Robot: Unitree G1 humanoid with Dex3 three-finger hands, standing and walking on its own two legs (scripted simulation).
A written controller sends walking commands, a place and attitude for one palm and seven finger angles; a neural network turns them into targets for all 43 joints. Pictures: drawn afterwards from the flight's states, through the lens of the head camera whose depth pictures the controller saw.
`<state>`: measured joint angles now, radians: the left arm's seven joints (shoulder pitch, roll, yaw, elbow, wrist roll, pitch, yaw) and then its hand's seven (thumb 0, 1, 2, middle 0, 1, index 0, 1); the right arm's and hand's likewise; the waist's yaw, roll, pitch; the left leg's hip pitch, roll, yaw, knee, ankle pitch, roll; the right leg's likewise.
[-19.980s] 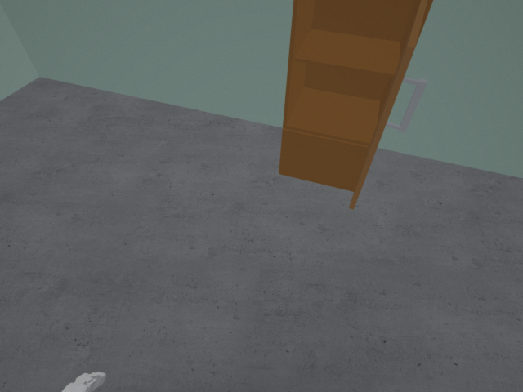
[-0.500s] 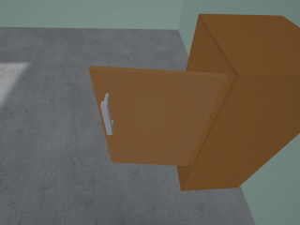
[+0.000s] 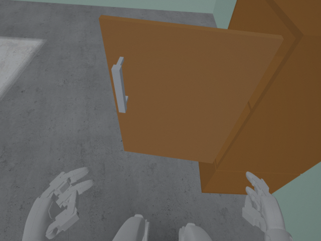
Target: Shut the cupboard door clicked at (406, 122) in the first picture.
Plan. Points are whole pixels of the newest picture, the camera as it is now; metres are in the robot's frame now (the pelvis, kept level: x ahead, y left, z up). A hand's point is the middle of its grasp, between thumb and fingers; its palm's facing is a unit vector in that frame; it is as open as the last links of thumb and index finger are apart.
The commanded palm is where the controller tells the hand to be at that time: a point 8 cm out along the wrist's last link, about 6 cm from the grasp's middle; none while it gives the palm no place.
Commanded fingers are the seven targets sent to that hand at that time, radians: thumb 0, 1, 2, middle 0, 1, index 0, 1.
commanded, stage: raise the hand and make a fist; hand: left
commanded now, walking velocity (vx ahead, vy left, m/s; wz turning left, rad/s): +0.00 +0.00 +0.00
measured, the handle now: (121, 86) +0.49 +0.16 +0.10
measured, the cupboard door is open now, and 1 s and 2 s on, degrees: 84 84 84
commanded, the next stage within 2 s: bring the fist close to the handle in 1.48 s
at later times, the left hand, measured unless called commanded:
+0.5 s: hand (77, 184) +0.22 +0.20 +0.07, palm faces -0.03 -1.00 -0.01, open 3.7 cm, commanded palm +0.19 +0.25 +0.08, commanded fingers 0.00 0.90 0.90 -1.06 -1.24 -1.06 -1.24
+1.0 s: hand (73, 166) +0.24 +0.21 +0.10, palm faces -0.04 -1.00 -0.03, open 3.1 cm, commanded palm +0.23 +0.26 +0.10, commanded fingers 0.00 0.90 0.90 -1.30 -1.50 -1.30 -1.50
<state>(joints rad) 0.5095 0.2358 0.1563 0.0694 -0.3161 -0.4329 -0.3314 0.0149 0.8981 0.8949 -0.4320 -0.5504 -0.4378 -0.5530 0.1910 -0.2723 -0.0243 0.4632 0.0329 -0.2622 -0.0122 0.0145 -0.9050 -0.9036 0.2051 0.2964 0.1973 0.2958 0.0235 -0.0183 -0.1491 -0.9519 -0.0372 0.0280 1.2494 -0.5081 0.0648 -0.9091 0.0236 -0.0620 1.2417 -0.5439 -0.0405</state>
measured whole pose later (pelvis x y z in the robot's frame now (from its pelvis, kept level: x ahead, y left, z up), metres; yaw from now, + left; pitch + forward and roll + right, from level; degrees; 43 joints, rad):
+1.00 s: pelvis +0.03 +0.02 +0.03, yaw +0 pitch +12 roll -4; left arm 0.41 0.27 0.14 -0.08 -0.29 -0.34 -0.26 0.02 0.90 0.90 -1.28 -1.47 -1.28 -1.47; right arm 0.26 -0.23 0.05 0.47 0.03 -0.18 -0.03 0.02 -0.90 -0.90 0.21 0.30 0.20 0.30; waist -0.01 0.04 -0.15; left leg -0.82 -0.03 0.00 1.10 -0.49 0.08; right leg -0.75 0.04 -0.08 1.02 -0.49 -0.01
